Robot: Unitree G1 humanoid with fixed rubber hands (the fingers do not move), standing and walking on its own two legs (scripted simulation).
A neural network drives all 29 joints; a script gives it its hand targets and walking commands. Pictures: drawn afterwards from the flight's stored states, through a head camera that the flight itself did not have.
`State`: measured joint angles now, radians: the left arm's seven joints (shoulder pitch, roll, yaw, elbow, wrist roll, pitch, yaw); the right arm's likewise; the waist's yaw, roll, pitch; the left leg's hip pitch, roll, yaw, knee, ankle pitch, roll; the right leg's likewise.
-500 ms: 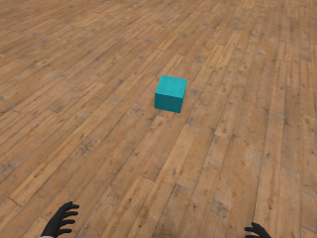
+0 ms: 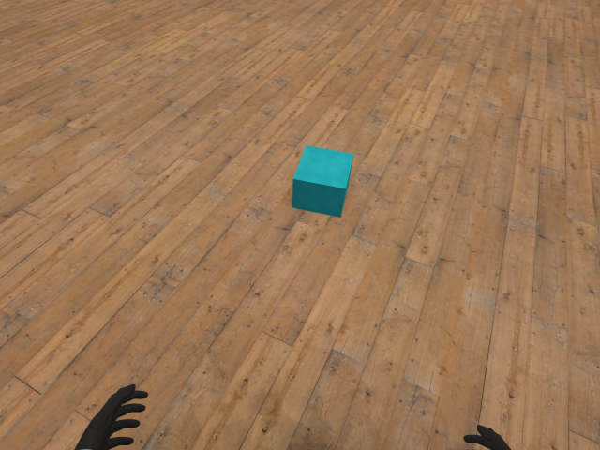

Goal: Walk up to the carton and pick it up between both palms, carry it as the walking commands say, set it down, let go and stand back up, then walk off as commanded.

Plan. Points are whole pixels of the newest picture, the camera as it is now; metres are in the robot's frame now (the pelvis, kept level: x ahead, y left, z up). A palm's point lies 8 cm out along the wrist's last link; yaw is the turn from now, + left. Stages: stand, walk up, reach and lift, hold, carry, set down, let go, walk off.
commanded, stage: stand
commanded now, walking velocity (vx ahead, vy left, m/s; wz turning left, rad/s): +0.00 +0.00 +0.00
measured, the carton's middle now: (323, 180) +1.33 -0.11 -0.66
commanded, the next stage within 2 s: walk up in 1.32 s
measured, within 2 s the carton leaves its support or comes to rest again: neither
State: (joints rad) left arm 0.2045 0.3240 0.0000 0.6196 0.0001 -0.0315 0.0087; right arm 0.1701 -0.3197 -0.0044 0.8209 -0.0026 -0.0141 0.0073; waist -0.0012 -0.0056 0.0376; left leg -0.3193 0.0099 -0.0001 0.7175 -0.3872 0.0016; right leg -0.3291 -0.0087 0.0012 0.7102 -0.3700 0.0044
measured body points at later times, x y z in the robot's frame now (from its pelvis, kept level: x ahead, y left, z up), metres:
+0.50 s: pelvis +0.00 +0.00 +0.00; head +0.01 +0.00 +0.45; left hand +0.15 +0.28 -0.09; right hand +0.12 -0.28 -0.11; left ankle +0.00 +0.12 -0.72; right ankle +0.01 -0.13 -0.72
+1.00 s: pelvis -0.01 +0.00 +0.00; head -0.01 +0.01 +0.45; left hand +0.13 +0.28 -0.10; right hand +0.10 -0.29 -0.11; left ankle +0.00 +0.12 -0.72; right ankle +0.01 -0.13 -0.72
